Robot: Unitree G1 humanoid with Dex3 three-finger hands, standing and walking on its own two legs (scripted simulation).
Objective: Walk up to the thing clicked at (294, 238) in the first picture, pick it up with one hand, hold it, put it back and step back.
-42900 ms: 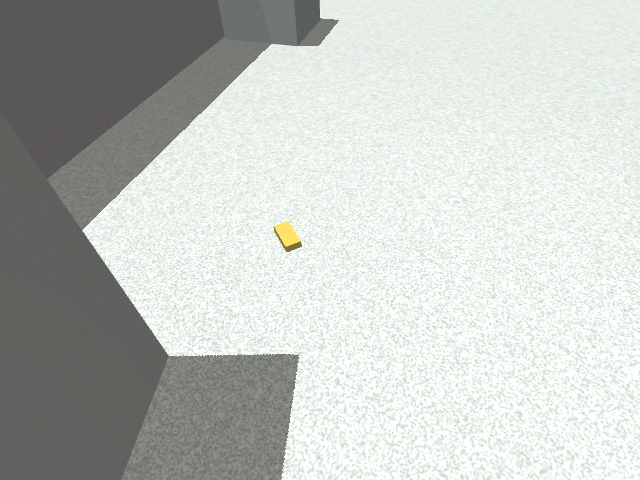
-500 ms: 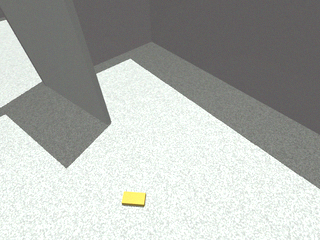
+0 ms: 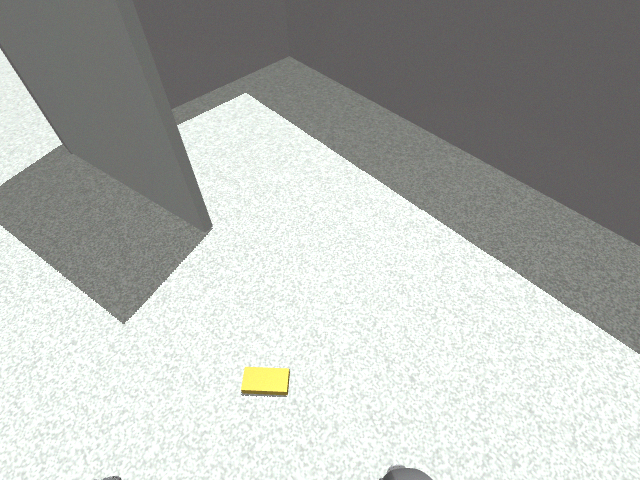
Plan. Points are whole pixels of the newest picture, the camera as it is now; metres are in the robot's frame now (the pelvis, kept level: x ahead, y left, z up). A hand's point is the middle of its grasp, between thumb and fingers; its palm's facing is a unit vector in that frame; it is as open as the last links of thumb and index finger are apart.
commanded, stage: walk up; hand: left
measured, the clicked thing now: (266, 380) +0.50 +0.20 -0.74
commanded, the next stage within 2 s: stand in 0.58 s
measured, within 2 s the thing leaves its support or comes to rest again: neither
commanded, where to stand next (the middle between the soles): +0.11 +0.00 m, yaw -3 degrees
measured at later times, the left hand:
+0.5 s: hand out of the picture +0.10 +0.25 -0.13, palm faces -0.08 -0.94 -0.33, open 7.4 cm
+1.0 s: hand out of the picture +0.09 +0.25 -0.12, palm faces -0.07 -0.94 -0.34, open 7.4 cm
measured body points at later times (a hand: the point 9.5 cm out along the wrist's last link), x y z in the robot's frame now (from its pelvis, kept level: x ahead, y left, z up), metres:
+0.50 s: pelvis +0.00 +0.00 +0.02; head +0.01 +0.00 +0.47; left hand +0.11 +0.30 -0.11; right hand +0.09 -0.30 -0.10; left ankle +0.00 +0.12 -0.72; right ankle +0.01 -0.12 -0.72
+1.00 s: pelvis +0.00 +0.00 +0.03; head +0.01 +0.00 +0.48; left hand +0.10 +0.30 -0.10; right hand +0.06 -0.30 -0.11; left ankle +0.00 +0.12 -0.72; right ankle +0.01 -0.12 -0.72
